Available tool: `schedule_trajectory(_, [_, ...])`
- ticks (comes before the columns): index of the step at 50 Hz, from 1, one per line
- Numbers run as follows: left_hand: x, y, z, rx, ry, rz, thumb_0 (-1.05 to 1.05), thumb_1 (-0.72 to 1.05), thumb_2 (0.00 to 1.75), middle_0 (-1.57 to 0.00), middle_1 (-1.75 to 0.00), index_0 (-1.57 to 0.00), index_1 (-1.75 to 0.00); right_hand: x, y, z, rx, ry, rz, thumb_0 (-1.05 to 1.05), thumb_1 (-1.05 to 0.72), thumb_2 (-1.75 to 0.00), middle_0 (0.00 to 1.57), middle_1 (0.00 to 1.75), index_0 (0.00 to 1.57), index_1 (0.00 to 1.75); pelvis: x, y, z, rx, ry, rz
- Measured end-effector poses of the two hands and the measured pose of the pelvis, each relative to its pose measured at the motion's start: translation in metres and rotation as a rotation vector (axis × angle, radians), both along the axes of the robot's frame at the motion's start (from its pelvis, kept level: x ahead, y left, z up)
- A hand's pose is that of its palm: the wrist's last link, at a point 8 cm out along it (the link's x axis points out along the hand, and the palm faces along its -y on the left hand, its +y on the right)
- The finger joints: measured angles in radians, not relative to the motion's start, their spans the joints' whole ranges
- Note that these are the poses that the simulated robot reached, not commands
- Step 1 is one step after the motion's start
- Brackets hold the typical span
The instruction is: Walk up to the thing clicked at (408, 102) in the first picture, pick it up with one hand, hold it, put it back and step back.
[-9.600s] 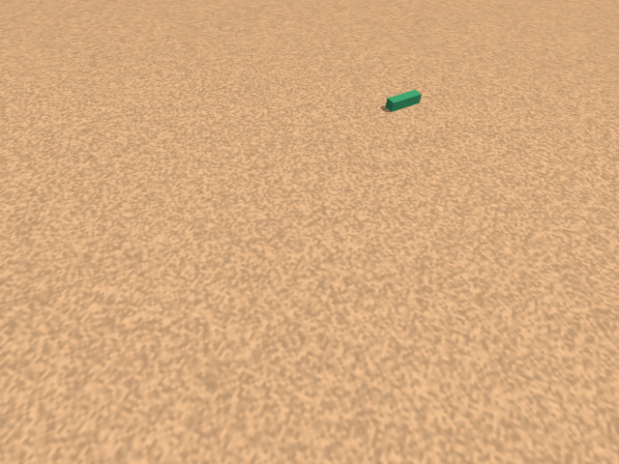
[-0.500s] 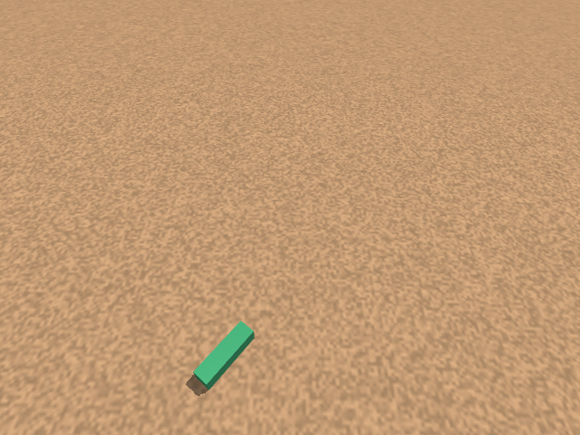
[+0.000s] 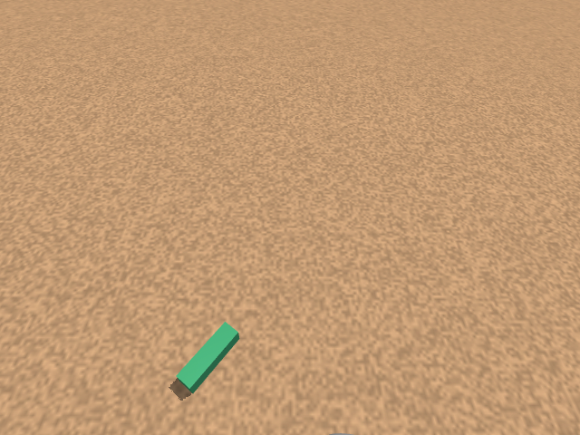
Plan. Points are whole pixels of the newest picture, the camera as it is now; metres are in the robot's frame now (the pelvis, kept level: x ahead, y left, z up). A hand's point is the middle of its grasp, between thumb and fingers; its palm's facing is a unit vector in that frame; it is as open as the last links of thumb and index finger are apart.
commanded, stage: walk up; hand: left
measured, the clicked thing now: (209, 356) +0.46 +0.23 -0.74
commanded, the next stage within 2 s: none
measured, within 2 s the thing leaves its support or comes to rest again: neither
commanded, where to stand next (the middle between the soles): +0.08 -0.01 m, yaw +1 degrees
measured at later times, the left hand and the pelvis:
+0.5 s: hand (133, 419) +0.17 +0.24 -0.16, palm faces +0.04 -0.93 -0.35, open 7.4 cm; pelvis +0.07 -0.02 -0.01, yaw +1 degrees
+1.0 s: hand out of the picture +0.12 +0.27 -0.16, palm faces +0.01 -0.91 -0.41, open 7.4 cm; pelvis +0.05 -0.01 -0.01, yaw +2 degrees
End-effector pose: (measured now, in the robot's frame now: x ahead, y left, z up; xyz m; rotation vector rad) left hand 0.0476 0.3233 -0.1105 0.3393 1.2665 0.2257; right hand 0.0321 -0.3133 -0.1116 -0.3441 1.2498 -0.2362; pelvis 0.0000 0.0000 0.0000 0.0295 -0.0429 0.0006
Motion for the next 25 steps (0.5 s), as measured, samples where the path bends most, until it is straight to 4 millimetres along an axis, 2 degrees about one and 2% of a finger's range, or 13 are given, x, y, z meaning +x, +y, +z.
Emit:
schedule_trajectory(5, [0.015, -0.026, 0.000, 0.037, -0.001, -0.010, 0.01, 0.91, 0.90, -0.20, -0.30, -0.20, -0.30, 0.009, -0.036, -0.017, -0.006, 0.057, -0.030, 0.01, -0.90, -0.90, 0.21, 0.30, 0.21, 0.30, 0.018, -0.025, -0.009, -0.030, -0.021, 0.000])
schedule_trajectory(9, [0.025, -0.049, 0.007, 0.027, 0.007, -0.010, 0.01, 0.91, 0.90, -0.20, -0.30, -0.20, -0.30, 0.033, -0.040, -0.016, 0.017, 0.058, -0.027, 0.01, -0.90, -0.90, 0.21, 0.30, 0.21, 0.30, 0.034, -0.034, -0.002, -0.016, -0.007, -0.016])
schedule_trajectory(13, [0.044, -0.062, 0.008, 0.013, -0.022, -0.007, 0.01, 0.90, 0.90, -0.20, -0.30, -0.21, -0.30, 0.059, -0.037, -0.016, 0.033, 0.047, 0.002, 0.01, -0.90, -0.90, 0.20, 0.30, 0.21, 0.30, 0.049, -0.037, 0.001, -0.027, 0.007, -0.002])
schedule_trajectory(18, [0.073, -0.063, 0.001, -0.001, -0.074, -0.005, 0.01, 0.90, 0.90, -0.20, -0.30, -0.21, -0.30, 0.090, -0.026, -0.018, 0.034, 0.035, 0.035, 0.01, -0.90, -0.90, 0.21, 0.30, 0.21, 0.30, 0.062, -0.034, -0.003, -0.039, 0.005, 0.012])
schedule_trajectory(25, [0.113, -0.043, -0.014, -0.016, -0.130, 0.013, 0.01, 0.90, 0.90, -0.20, -0.30, -0.21, -0.30, 0.125, -0.009, -0.013, 0.017, -0.025, 0.055, 0.01, -0.90, -0.90, 0.21, 0.30, 0.21, 0.30, 0.073, -0.020, -0.012, -0.023, 0.002, 0.024])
